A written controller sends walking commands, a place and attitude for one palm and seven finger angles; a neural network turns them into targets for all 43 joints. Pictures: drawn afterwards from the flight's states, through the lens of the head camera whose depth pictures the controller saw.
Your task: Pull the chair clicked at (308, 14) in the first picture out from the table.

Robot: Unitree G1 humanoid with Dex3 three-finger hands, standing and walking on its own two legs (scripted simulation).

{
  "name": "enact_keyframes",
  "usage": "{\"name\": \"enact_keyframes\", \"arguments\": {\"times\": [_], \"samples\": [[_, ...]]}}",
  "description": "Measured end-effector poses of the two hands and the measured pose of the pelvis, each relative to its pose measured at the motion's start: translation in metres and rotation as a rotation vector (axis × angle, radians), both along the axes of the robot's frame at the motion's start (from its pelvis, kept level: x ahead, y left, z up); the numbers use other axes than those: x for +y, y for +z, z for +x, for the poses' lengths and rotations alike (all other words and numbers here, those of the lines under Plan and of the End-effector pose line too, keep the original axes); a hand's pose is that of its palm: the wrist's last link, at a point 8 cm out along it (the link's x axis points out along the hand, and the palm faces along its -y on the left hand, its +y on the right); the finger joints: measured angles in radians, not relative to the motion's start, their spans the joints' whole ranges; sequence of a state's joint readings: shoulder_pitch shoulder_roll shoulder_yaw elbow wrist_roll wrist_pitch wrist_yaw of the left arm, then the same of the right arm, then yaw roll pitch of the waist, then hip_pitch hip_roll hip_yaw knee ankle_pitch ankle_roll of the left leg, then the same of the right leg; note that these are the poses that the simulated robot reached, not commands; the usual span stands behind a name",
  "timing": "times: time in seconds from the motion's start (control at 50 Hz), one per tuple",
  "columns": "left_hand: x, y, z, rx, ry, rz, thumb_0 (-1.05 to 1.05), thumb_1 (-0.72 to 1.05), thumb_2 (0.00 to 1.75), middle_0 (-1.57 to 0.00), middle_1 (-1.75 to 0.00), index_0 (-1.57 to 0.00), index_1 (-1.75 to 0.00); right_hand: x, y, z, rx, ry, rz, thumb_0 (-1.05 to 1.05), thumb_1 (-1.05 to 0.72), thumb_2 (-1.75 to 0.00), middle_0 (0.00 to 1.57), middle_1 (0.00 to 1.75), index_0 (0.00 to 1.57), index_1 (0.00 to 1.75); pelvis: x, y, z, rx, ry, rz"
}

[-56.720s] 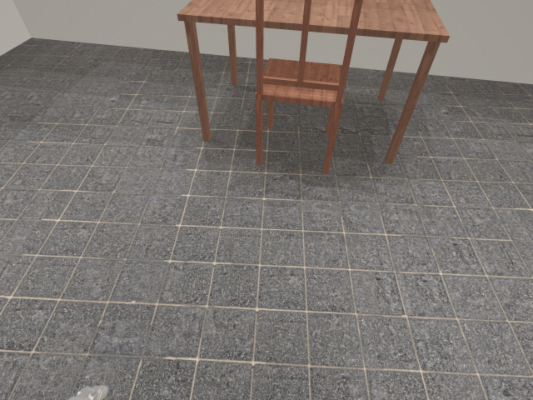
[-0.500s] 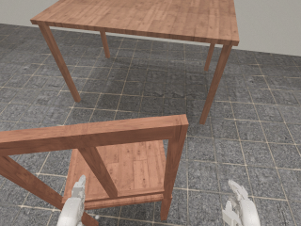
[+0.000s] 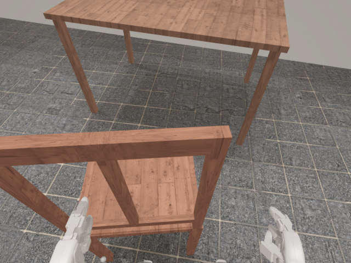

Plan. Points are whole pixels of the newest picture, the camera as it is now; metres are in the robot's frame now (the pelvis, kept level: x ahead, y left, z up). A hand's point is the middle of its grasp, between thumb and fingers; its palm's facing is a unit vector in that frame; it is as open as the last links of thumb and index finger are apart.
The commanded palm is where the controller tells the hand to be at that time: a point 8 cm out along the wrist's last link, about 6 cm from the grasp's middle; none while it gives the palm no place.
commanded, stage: draw the hand back to the body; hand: left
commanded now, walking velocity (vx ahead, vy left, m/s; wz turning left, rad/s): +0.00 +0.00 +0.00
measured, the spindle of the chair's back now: (123, 196) +0.27 +0.14 +0.01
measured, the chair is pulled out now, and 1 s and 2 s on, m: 0.66 0.66 0.66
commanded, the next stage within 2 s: step back with the hand held close in 1.42 s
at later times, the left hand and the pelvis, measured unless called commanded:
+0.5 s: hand (56, 230) +0.16 +0.20 +0.12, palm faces +0.21 -0.90 -0.37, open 16.5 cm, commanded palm +0.12 +0.25 +0.15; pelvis +0.01 +0.00 +0.03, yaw -1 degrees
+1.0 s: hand (33, 219) +0.17 +0.23 +0.14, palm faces +0.31 -0.82 -0.47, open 9.4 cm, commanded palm +0.15 +0.29 +0.24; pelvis +0.02 -0.02 +0.06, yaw +0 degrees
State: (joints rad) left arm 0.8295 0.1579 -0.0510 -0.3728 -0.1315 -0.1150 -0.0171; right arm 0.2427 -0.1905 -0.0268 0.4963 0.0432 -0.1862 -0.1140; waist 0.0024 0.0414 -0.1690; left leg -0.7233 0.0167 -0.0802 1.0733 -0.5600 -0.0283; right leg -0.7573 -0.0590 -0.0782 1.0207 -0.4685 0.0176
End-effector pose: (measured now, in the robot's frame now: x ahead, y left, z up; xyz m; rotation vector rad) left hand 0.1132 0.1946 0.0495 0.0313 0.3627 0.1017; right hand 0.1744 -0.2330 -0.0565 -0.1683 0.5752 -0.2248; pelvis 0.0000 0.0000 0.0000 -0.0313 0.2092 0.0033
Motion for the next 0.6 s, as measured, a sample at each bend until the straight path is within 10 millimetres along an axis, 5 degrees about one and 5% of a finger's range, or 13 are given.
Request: {"name": "enact_keyframes", "arguments": {"times": [0.12, 0.22, 0.4, 0.6], "samples": [[0.008, 0.027, 0.013, -0.256, -0.075, 0.031, -0.01, -0.54, 0.2, -0.01, 0.0, 0.0, 0.0, 0.002, -0.015, -0.004, 0.013, 0.002, 0.049, 0.02, -0.9, -0.9, 0.2, 0.3, 0.2, 0.3, -0.001, -0.008, -0.007, 0.006, -0.008, 0.0], [0.013, 0.035, 0.016, -0.255, -0.126, 0.046, -0.01, -0.54, 0.2, -0.01, 0.0, 0.0, 0.0, 0.005, -0.016, -0.006, 0.014, -0.015, 0.083, 0.02, -0.9, -0.9, 0.2, 0.3, 0.2, 0.3, -0.002, -0.007, -0.009, -0.016, -0.015, 0.004], [0.036, 0.072, 0.019, -0.243, -0.046, 0.188, -0.01, -0.48, 0.23, -0.02, -0.01, -0.01, -0.01, 0.004, 0.007, -0.004, -0.013, -0.015, 0.059, 0.02, -0.9, -0.9, 0.2, 0.3, 0.2, 0.3, -0.003, 0.013, -0.002, -0.076, -0.013, 0.002], [0.058, 0.105, 0.018, -0.136, 0.15, 0.402, -0.01, -0.19, 0.37, -0.08, -0.08, -0.05, -0.07, 0.008, 0.036, 0.012, 0.005, 0.034, 0.027, 0.02, -0.9, -0.9, 0.2, 0.3, 0.2, 0.3, -0.003, 0.045, 0.013, -0.195, -0.006, 0.01]]}}
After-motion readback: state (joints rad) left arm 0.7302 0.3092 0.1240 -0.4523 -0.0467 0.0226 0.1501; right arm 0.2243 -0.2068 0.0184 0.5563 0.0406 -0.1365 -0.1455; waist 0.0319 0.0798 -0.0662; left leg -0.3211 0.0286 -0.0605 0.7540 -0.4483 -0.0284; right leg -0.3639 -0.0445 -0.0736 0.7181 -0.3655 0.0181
